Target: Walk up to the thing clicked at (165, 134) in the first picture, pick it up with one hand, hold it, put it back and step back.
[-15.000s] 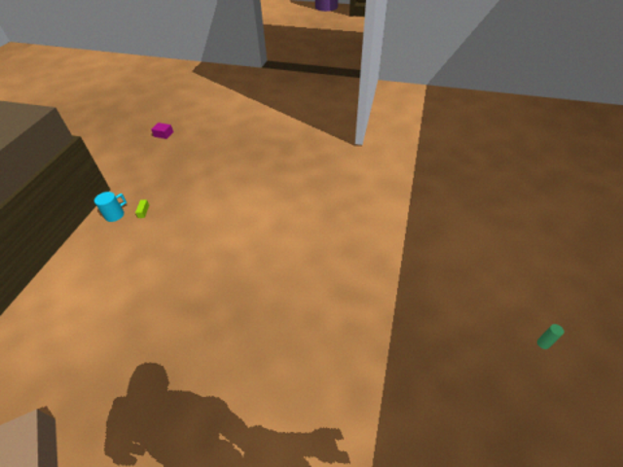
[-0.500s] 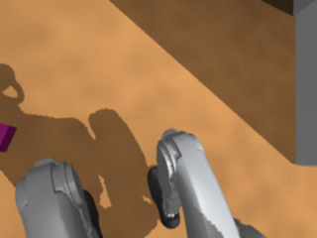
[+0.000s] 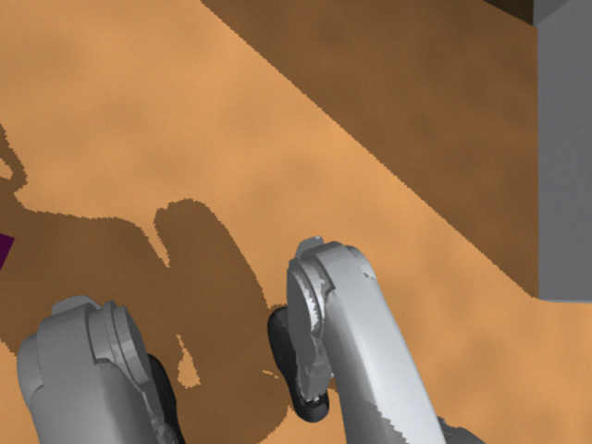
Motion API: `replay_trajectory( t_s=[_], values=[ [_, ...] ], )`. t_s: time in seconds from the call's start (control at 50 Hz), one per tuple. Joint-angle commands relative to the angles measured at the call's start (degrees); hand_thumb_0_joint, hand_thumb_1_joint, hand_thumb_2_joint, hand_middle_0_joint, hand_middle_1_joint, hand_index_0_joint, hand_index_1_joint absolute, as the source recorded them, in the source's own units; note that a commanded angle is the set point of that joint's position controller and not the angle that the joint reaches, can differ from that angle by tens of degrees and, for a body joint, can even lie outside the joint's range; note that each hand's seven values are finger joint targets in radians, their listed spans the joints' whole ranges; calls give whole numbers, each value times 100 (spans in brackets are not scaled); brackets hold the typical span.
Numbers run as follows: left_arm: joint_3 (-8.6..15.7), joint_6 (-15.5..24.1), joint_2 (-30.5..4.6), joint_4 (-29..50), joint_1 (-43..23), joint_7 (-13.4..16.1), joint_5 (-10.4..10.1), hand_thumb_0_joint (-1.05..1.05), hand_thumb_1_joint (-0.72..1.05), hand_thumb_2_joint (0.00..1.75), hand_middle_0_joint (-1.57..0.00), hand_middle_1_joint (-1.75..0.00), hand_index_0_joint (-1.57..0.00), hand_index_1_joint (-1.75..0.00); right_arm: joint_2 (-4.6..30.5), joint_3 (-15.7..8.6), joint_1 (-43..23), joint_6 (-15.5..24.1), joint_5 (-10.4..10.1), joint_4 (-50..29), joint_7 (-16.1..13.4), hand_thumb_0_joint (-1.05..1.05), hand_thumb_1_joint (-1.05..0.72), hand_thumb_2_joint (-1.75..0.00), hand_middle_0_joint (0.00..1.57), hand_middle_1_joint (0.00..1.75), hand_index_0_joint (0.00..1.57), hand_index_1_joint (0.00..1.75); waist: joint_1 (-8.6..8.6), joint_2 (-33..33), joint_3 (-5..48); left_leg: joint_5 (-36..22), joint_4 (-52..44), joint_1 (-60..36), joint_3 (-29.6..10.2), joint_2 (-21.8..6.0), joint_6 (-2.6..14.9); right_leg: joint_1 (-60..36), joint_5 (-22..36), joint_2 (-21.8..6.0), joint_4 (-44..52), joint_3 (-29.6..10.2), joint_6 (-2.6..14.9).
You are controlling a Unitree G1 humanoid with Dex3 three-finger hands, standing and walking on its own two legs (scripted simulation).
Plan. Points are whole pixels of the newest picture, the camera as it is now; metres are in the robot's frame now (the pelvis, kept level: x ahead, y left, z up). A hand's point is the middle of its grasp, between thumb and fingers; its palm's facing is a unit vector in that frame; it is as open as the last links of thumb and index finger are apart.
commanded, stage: rise first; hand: left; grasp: from above
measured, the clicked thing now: out of the picture +0.41 +0.37 -0.29
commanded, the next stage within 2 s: none
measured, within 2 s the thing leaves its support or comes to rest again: neither
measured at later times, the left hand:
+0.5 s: hand out of the picture +0.38 +0.41 -0.18, palm faces -0.06 -0.42 -0.91, open 14.2 cm
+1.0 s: hand out of the picture +0.37 +0.41 -0.17, palm faces -0.08 -0.41 -0.91, open 14.2 cm
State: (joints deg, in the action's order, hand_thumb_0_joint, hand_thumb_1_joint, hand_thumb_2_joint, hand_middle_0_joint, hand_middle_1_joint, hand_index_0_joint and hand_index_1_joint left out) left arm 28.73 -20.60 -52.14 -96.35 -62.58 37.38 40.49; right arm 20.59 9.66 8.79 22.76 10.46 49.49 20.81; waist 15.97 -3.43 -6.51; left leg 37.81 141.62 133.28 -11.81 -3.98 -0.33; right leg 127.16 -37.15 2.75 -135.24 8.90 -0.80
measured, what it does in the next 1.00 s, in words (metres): stands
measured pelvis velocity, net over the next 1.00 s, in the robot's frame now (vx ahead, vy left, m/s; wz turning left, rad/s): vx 0.00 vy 0.00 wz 0.00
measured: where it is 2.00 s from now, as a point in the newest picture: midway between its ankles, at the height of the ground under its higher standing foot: (237, 409)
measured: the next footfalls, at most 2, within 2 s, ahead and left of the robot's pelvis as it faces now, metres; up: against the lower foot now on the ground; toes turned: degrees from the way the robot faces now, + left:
none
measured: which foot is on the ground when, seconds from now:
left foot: down 0.00-1.00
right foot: down 0.00-1.00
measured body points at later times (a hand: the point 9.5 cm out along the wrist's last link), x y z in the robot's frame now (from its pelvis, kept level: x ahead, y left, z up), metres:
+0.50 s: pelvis +0.00 +0.00 +0.00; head +0.25 +0.09 +0.36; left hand +0.38 +0.42 -0.13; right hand +0.03 -0.25 -0.08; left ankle +0.08 +0.13 -0.28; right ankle +0.11 -0.11 -0.28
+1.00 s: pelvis +0.00 +0.00 +0.00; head +0.25 +0.08 +0.37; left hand +0.38 +0.43 -0.12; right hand +0.03 -0.26 -0.08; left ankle +0.08 +0.13 -0.28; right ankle +0.11 -0.11 -0.28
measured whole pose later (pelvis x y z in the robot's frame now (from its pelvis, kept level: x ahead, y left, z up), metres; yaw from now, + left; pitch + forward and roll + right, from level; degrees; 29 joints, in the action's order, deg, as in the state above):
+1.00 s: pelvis +0.00 +0.00 +0.00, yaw +0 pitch +28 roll -10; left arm 26.8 -21.5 -54.5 -98.2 -62.1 35.0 40.8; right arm 20.9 9.5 8.6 22.5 10.0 49.6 21.0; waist 15.7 -2.7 -5.9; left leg 37.2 141.1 133.2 -11.4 -4.0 0.2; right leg 127.0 -36.6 2.8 -134.6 8.5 -1.2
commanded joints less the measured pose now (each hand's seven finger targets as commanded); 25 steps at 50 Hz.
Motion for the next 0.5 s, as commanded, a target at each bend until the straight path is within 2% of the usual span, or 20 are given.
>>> replay_trajectory(
  t_s=[0.0, 0.02, 0.04, 0.06, 0.12, 0.14, 0.16, 0.18, 0.2, 0.22, 0.28, 0.3, 0.34, 0.38, 0.42, 0.46, 0.48],
  values=[
    [-95, -54, -1685, 619, -1149, 289, 33, 0, -59, 106, -12, -92, -8, -98, 1685, -436, 1179, 40, -102, 82, 5, 0, -91, -90, 20, 30, 20, 30, -58, 2287, 3803, -723, -1483, -2839, 555, -22, 65, -1759, 918, 170, 1418, 348, 179],
    [86, -58, -1884, 725, -1075, 313, 58, 0, -60, 107, -12, -93, -7, -98, 1642, -434, 1354, -1, -100, 181, 8, 0, -91, -90, 20, 30, 20, 30, -109, 2327, 3864, -824, -1436, -2904, 579, -24, 66, -1836, 1001, 187, 1443, 339, 175],
    [-82, -69, -1755, 778, -1139, 279, 70, 0, -60, 106, -12, -94, -7, -98, 1640, -419, 1241, -5, -83, 66, 29, 0, -91, -90, 20, 30, 20, 30, -91, 2365, 3870, -914, -1398, -2843, 614, -11, 75, -1825, 1077, 177, 1399, 321, 178],
    [89, -95, -1883, 664, -1039, 283, 27, 0, -58, 106, -13, -92, -8, -97, 1636, -420, 1303, -16, -85, 175, 22, 0, -91, -90, 20, 30, 20, 30, -125, 2233, 3897, -856, -1378, -2741, 610, -14, 100, -1902, 1010, 199, 1452, 315, 159],
    [51, -111, -1910, 711, -1129, 213, 65, 0, -56, 104, -14, -92, -9, -96, 1604, -411, 1316, -55, -107, 168, 32, 0, -91, -90, 20, 30, 20, 30, -64, 2230, 3847, -907, -1429, -2734, 583, -18, 92, -1825, 1062, 183, 1402, 328, 163],
    [-142, -124, -1656, 751, -1227, 155, 40, 0, -56, 103, -13, -93, -9, -97, 1618, -439, 1294, -51, -105, 75, 29, 0, -90, -90, 20, 30, 20, 30, -15, 2221, 3827, -949, -1395, -2777, 594, -16, 84, -1783, 1099, 199, 1406, 323, 168],
    [-21, -109, -1839, 656, -1157, 138, 27, 0, -58, 104, -12, -94, -8, -99, 1603, -421, 1299, -57, -96, 154, 6, 0, -91, -90, 20, 30, 20, 30, -33, 2154, 3809, -851, -1394, -2651, 598, -19, 105, -1881, 1016, 212, 1459, 293, 154],
    [-46, -102, -1911, 664, -1216, 114, 103, 0, -57, 104, -12, -95, -8, -99, 1596, -397, 1340, -53, -99, 151, 1, 0, -91, -90, 20, 30, 20, 30, 12, 2085, 3810, -834, -1360, -2563, 607, 1, 135, -1918, 1005, 218, 1488, 273, 141],
    [-176, -107, -1699, 567, -1158, 73, 88, 0, -57, 104, -11, -95, -8, -99, 1620, -431, 1252, -43, -127, 93, 3, 0, -90, -90, 20, 30, 20, 30, -12, 2041, 3716, -774, -1355, -2542, 585, 0, 126, -1765, 918, 206, 1448, 301, 155],
    [-125, -106, -1827, 454, -1087, 66, 153, 0, -57, 104, -12, -94, -8, -98, 1550, -345, 1344, -51, -118, 206, 4, 0, -90, -90, 20, 30, 20, 30, 5, 2072, 3743, -778, -1371, -2570, 574, -2, 121, -1847, 940, 207, 1438, 302, 157],
    [-299, -48, -1692, 340, -1208, -14, 172, 0, -56, 103, -11, -97, -8, -100, 1557, -362, 1318, 2, -121, 209, -37, 0, -90, -90, 20, 30, 20, 30, 86, 1979, 3517, -483, -1393, -2460, 530, 11, 133, -1679, 621, 216, 1487, 300, 163],
    [-329, -29, -1659, 342, -1219, -39, 182, 0, -57, 105, -10, -97, -7, -101, 1571, -355, 1326, 22, -111, 182, -37, 0, -90, -90, 20, 30, 20, 30, 139, 1948, 3528, -533, -1414, -2568, 504, 9, 124, -1660, 691, 212, 1479, 333, 160],
    [-425, 26, -1648, 353, -1355, -22, 183, 0, -58, 105, -11, -98, -7, -101, 1654, -388, 1317, 78, -102, 184, -54, 0, -90, -90, 20, 30, 20, 30, 190, 2028, 3462, -436, -1456, -2611, 471, 7, 109, -1607, 617, 215, 1467, 352, 178],
    [-382, 67, -1684, 407, -1419, 59, 197, 0, -57, 104, -10, -98, -7, -102, 1605, -320, 1293, 117, -116, 196, -44, 0, -90, -90, 20, 30, 20, 30, 162, 2066, 3498, -401, -1465, -2749, 394, -18, 87, -1530, 611, 185, 1413, 412, 175],
    [-383, 106, -1690, 438, -1479, 135, 169, 0, -58, 105, -10, -100, -7, -103, 1632, -319, 1341, 149, -66, 202, -36, 0, -91, -90, 20, 30, 20, 30, 208, 2158, 3561, -471, -1467, -2818, 436, -10, 72, -1670, 713, 184, 1433, 383, 177],
    [-213, 128, -1804, 444, -1473, 244, 143, 0, -59, 105, -10, -98, -6, -102, 1651, -305, 1369, 175, -77, 216, -8, 0, -91, -90, 20, 30, 20, 30, 128, 2290, 3694, -614, -1471, -2961, 418, -37, 48, -1686, 840, 173, 1390, 428, 181],
    [-289, 125, -1773, 529, -1533, 262, 106, 0, -58, 104, -10, -98, -7, -101, 1609, -246, 1280, 182, -58, 217, 4, 0, -91, -90, 20, 30, 20, 30, 178, 2314, 3623, -596, -1469, -2974, 402, -38, 37, -1647, 858, 148, 1358, 426, 173]
  ],
)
